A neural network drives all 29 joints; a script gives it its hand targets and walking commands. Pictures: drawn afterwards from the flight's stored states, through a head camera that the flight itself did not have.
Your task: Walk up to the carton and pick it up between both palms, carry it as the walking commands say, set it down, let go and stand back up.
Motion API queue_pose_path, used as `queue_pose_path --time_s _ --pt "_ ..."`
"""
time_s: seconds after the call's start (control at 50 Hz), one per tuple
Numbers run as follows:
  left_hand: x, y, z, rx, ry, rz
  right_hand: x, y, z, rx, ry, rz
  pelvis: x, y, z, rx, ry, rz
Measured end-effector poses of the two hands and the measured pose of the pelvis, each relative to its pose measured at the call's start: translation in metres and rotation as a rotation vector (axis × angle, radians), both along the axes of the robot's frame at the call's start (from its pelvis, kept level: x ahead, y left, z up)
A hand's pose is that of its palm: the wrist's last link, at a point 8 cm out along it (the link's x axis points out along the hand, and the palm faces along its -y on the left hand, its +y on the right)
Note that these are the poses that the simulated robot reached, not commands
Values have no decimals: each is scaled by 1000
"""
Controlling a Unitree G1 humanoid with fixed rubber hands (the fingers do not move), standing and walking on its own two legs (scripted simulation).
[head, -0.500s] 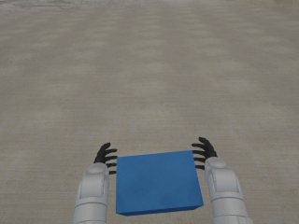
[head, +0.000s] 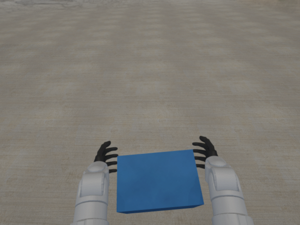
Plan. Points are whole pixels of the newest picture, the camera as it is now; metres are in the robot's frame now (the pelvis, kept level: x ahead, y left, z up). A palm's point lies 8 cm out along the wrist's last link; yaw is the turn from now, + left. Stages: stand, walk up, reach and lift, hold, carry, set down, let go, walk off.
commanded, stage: hold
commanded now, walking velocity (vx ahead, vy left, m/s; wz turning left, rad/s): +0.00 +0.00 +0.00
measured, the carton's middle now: (157, 183) +0.28 -0.01 -0.04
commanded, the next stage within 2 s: carry in 0.62 s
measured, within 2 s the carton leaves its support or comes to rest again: neither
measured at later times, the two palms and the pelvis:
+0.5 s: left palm (99, 167) +0.28 +0.15 +0.05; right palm (210, 164) +0.28 -0.15 +0.05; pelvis +0.00 +0.01 +0.00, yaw +0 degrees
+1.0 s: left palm (106, 135) +0.36 +0.14 +0.10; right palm (207, 135) +0.35 -0.15 +0.09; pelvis +0.07 +0.01 -0.01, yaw -2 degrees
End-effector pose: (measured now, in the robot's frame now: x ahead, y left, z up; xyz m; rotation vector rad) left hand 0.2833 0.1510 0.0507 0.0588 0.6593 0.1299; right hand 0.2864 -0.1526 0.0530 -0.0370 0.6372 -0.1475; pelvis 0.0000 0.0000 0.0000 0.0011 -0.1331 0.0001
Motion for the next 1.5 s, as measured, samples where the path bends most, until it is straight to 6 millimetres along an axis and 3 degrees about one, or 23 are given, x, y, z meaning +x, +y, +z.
queue_pose_path --time_s 0.6,0.8,0.88,1.02,1.18,1.28,1.36,1.5 --pt "-1 3 0 12 1 -6 -5 3 -3 1 9 2 2 5 0 0 -7 -4" --pt "19 10 13 -4 -51 43 18 17 14 -41 -41 -39 11 13 -8 -7 152 -1" --pt "38 9 27 -2 -63 61 33 18 26 -27 -48 -59 30 16 -7 -6 179 -38" --pt "84 -11 46 16 -73 52 69 -1 39 1 -53 -120 79 5 -8 -28 209 -24" --pt "131 7 51 -10 -42 106 127 17 50 -4 -23 -96 145 13 -4 5 229 -4" --pt "171 21 41 -20 -18 115 166 31 41 -20 4 -92 189 25 -12 13 214 -37" --pt "201 15 41 -17 17 86 187 26 39 -18 40 -121 214 27 -6 8 211 -52" --pt "256 7 48 1 -25 61 235 18 42 1 3 -142 270 25 -14 -9 207 -32"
